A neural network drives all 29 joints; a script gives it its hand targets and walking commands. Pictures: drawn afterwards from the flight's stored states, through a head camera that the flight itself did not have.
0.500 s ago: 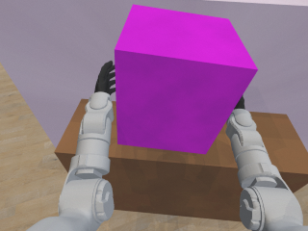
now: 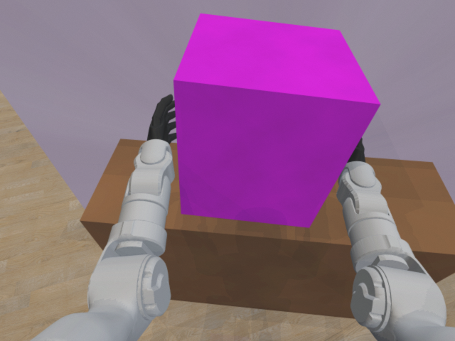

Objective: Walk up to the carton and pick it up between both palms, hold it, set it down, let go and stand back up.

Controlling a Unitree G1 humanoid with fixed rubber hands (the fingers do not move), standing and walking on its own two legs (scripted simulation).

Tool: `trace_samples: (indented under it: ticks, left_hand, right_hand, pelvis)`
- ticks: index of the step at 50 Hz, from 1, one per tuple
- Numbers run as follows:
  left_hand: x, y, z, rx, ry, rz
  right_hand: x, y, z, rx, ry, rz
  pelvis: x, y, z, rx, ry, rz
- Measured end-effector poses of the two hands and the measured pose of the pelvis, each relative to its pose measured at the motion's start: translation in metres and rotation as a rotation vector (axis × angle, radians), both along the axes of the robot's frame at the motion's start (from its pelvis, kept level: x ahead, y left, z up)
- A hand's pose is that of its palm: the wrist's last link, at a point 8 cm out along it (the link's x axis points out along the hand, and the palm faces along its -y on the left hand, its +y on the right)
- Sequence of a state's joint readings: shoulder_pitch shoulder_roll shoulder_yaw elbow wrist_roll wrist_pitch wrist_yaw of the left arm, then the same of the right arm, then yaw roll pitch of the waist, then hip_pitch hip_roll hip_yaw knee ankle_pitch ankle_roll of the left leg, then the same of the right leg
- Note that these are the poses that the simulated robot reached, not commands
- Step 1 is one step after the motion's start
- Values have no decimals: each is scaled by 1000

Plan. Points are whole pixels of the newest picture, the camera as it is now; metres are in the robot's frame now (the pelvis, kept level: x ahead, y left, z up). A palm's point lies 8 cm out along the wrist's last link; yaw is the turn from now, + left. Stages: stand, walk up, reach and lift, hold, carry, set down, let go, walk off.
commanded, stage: set down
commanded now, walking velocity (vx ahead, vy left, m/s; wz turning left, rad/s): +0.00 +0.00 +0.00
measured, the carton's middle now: (257, 125) +0.45 -0.03 +0.13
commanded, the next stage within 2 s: none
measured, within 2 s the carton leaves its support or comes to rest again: rests again in 1.48 s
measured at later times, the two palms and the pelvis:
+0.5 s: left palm (171, 148) +0.43 +0.13 +0.09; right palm (350, 168) +0.39 -0.21 +0.07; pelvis +0.01 +0.00 +0.00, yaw -1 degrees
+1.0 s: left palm (182, 158) +0.44 +0.12 +0.05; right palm (350, 178) +0.40 -0.22 +0.04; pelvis +0.01 +0.00 -0.01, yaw -2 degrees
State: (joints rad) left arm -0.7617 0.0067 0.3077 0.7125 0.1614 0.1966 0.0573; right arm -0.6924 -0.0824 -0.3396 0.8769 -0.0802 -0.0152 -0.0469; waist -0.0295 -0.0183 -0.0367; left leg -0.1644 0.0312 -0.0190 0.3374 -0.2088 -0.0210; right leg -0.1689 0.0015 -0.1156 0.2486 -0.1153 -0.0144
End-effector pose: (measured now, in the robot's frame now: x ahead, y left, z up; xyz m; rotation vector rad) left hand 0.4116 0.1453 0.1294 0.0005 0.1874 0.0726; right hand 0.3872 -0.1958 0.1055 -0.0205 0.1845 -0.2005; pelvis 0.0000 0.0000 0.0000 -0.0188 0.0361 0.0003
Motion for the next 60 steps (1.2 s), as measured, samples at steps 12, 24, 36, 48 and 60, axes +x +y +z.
trace_samples:
  ticks: [12, 24, 36, 48, 60]
  left_hand:
    - [6, -5, -18, 4, 24, -9]
    - [13, -13, -35, 3, 43, -19]
    - [20, -19, -53, 9, 67, -28]
    - [26, -27, -74, 16, 91, -43]
    - [27, -31, -99, 28, 112, -54]
  right_hand:
    - [3, -4, -18, -3, 20, -7]
    - [6, -13, -31, -4, 32, -17]
    - [10, -19, -47, -4, 48, -25]
    - [12, -26, -66, -10, 64, -35]
    - [12, -31, -87, -20, 79, -36]
  pelvis:
    - [5, 2, 0, -3, 40, -4]
    - [8, 3, -1, -1, 85, -15]
    - [9, 2, -2, 2, 139, -21]
    - [9, 0, -5, 6, 206, -27]
    - [8, 0, -8, 10, 278, -36]
